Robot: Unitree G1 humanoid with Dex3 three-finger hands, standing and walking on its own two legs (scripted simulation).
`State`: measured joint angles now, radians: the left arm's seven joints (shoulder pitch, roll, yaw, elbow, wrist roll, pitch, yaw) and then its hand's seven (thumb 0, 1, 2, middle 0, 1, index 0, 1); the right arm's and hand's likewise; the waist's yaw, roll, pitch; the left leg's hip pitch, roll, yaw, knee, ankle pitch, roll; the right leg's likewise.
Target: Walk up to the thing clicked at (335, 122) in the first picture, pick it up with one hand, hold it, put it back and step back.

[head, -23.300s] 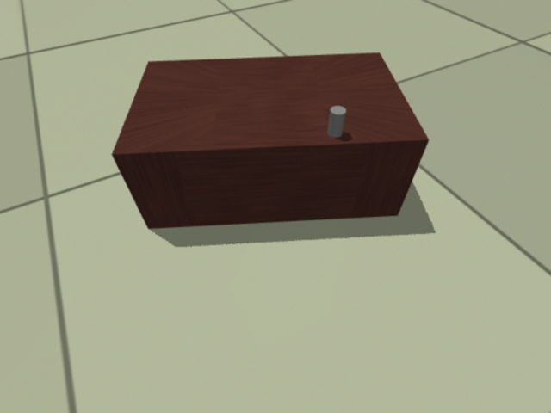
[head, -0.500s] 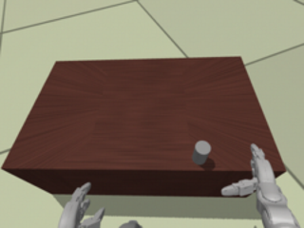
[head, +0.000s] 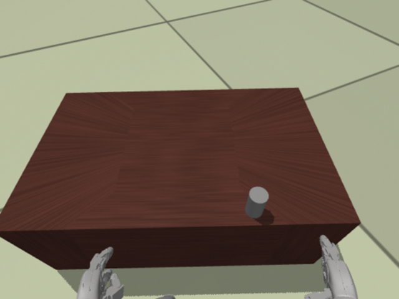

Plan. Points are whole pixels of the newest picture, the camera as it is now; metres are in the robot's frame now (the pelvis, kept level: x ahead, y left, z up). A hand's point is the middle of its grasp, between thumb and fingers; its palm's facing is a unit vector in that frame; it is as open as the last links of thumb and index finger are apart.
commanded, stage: home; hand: right
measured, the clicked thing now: (256, 202) +0.44 -0.16 -0.23
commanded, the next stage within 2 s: stand in 1.80 s
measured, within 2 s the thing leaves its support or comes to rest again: neither
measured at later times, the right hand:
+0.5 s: hand out of the picture +0.09 -0.25 -0.10, palm faces +0.00 +0.93 -0.38, open 17.5 cm
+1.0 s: hand out of the picture +0.07 -0.24 -0.10, palm faces +0.02 +0.92 -0.39, open 17.4 cm
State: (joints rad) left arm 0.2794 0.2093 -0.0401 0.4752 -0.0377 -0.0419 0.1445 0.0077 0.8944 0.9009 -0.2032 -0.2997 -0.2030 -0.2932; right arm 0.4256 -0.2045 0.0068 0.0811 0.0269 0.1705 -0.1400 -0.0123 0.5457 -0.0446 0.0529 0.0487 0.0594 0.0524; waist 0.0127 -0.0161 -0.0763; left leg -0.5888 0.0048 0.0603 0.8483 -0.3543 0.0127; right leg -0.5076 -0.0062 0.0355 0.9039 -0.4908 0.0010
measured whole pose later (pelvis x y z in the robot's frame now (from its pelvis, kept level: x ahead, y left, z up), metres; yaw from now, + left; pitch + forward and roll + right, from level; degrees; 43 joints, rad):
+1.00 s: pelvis +0.01 +0.01 +0.05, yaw -1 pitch -4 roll -1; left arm 0.17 0.33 -0.01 1.08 0.03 0.01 0.01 0.00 0.90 0.90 -0.20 -0.30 -0.20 -0.30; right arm 0.16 -0.31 0.01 1.08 -0.01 -0.01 -0.03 -0.01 0.54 -0.04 0.05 0.05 0.06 0.05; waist 0.00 -0.04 0.03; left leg -0.16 0.02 0.06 0.39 -0.16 0.01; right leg -0.05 0.01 0.04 0.35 -0.23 0.01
